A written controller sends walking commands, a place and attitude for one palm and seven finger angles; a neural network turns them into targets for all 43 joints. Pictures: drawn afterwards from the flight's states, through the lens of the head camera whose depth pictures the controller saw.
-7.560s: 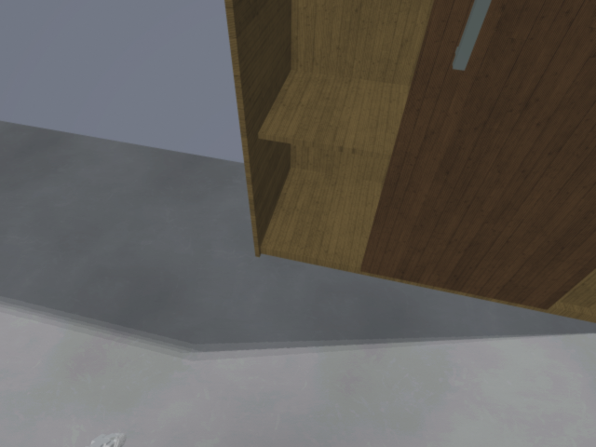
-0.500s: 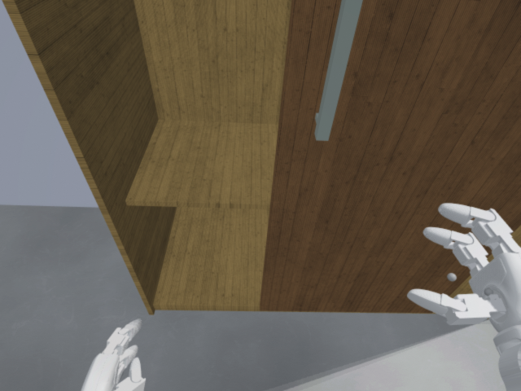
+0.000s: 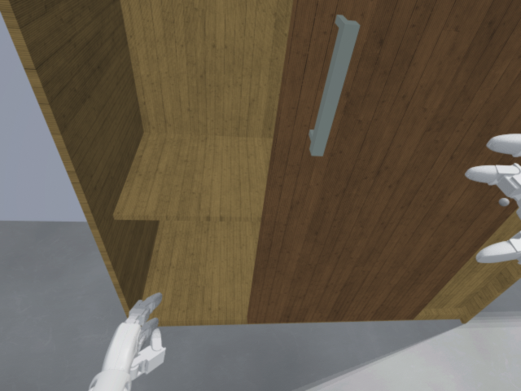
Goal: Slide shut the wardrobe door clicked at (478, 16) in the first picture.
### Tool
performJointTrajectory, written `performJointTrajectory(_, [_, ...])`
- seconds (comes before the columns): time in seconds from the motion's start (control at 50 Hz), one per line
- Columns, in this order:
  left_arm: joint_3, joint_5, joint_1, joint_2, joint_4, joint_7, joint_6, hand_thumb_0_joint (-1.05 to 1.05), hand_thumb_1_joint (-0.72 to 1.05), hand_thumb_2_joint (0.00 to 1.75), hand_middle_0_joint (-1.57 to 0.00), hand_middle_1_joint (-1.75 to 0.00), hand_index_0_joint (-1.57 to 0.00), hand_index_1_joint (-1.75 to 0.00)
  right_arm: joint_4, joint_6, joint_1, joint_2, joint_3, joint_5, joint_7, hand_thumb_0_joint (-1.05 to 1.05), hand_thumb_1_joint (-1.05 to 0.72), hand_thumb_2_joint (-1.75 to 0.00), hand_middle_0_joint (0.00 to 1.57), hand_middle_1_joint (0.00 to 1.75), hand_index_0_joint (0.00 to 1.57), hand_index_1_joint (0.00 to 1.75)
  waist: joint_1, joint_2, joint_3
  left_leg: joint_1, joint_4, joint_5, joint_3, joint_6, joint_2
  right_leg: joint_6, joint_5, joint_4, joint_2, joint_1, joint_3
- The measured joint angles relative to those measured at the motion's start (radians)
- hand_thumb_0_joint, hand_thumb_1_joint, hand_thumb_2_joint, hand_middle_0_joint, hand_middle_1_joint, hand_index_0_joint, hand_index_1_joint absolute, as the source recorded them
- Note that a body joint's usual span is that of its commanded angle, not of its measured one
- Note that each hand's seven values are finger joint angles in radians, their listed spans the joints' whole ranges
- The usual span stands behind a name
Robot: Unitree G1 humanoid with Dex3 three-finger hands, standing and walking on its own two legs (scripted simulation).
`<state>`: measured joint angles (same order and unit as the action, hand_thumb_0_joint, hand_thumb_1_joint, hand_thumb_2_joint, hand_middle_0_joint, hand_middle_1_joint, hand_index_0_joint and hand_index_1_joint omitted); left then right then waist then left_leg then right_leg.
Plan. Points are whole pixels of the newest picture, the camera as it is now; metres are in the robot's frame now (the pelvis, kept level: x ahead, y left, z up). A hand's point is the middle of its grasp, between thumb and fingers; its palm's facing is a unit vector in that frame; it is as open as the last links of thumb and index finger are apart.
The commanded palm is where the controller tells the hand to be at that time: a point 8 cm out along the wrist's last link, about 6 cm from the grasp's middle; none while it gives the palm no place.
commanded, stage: raise the hand with hooked fingers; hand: right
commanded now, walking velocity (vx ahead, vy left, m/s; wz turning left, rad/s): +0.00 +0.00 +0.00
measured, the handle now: (327, 91) +0.53 -0.11 +0.25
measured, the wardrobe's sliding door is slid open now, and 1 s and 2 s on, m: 0.41 0.41 0.41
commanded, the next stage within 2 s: move the hooked fingers beside the handle in 0.60 s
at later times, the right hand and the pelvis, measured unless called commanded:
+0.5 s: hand (513, 177) +0.28 -0.28 +0.27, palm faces +0.08 +0.99 -0.14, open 14.0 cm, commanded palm +0.25 -0.32 +0.27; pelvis +0.00 -0.01 +0.00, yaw +1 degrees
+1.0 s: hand (482, 164) +0.31 -0.25 +0.27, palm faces +0.03 +0.99 -0.13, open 14.0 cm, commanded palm +0.28 -0.30 +0.27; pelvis +0.00 -0.01 +0.00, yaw +0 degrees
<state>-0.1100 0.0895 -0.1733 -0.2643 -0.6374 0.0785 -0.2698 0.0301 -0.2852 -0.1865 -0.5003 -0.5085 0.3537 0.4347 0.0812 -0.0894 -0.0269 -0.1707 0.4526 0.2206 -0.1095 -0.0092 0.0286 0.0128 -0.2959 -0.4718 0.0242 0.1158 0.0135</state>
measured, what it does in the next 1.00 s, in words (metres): stands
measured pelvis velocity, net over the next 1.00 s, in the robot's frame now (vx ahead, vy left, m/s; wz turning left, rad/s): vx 0.00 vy -0.01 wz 0.00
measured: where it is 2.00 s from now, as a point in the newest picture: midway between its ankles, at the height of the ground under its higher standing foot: outside the picture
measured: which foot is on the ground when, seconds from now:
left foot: down 0.00-1.00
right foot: down 0.00-1.00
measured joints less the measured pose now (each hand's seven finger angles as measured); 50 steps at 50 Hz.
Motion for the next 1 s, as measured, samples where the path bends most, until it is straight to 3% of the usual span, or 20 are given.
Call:
performJointTrajectory(0.14, [0.008,0.011,-0.009,-0.028,-0.012,0.000,0.021,0.02,0.90,0.90,-0.21,-0.30,-0.20,-0.30,-0.081,-0.060,-0.119,-0.065,-0.031,-0.021,0.021,-0.01,0.50,-0.30,0.31,1.20,0.30,1.20,-0.009,-0.004,-0.001,-0.005,0.002,0.001,0.002,0.000,0.003,0.000,0.004,0.008,-0.003,-0.001,-0.002])
performJointTrajectory(0.24, [0.018,0.018,-0.010,-0.044,-0.005,-0.008,0.038,0.02,0.91,0.90,-0.20,-0.30,-0.20,-0.30,-0.113,-0.077,-0.135,-0.090,-0.039,-0.009,0.043,-0.01,0.50,-0.30,0.31,1.20,0.30,1.20,-0.022,-0.005,-0.007,-0.024,0.012,0.002,0.011,0.002,0.006,-0.002,0.004,0.007,-0.006,0.011,-0.010])
performJointTrajectory(0.44, [0.027,0.012,-0.017,-0.037,0.005,-0.006,0.036,0.02,0.91,0.90,-0.20,-0.30,-0.20,-0.30,-0.012,-0.082,-0.070,-0.038,-0.046,-0.007,0.015,-0.02,0.50,-0.30,0.31,1.20,0.30,1.20,-0.022,0.004,-0.006,-0.021,0.016,0.005,0.022,0.006,0.008,-0.006,0.000,0.008,-0.009,0.003,-0.021])
performJointTrajectory(0.76, [0.004,0.010,0.002,-0.015,0.000,-0.005,0.039,0.02,0.91,0.90,-0.20,-0.30,-0.20,-0.30,-0.031,-0.100,-0.100,-0.047,-0.028,-0.016,0.019,-0.02,0.51,-0.30,0.31,1.20,0.30,1.20,-0.010,-0.001,-0.010,-0.012,0.007,0.001,0.017,0.011,0.015,-0.011,0.006,0.015,-0.016,-0.002,-0.014])
performJointTrajectory(0.9, [0.008,0.012,0.006,-0.018,-0.015,-0.004,0.039,0.02,0.91,0.90,-0.20,-0.30,-0.20,-0.30,-0.068,-0.103,-0.160,-0.017,0.024,-0.038,-0.011,-0.02,0.51,-0.30,0.31,1.20,0.30,1.20,-0.005,0.002,-0.006,-0.010,0.006,-0.001,0.010,0.010,0.018,-0.011,0.010,0.014,-0.019,-0.001,-0.008])
performJointTrajectory(1.0, [0.008,0.008,0.012,-0.015,-0.020,-0.001,0.041,0.02,0.91,0.90,-0.20,-0.30,-0.20,-0.30,-0.082,-0.095,-0.201,0.010,0.067,-0.048,-0.039,-0.02,0.51,-0.30,0.31,1.20,0.30,1.20,-0.014,0.003,-0.002,-0.016,0.006,-0.004,0.012,0.010,0.019,-0.010,0.015,0.020,-0.020,0.002,-0.009])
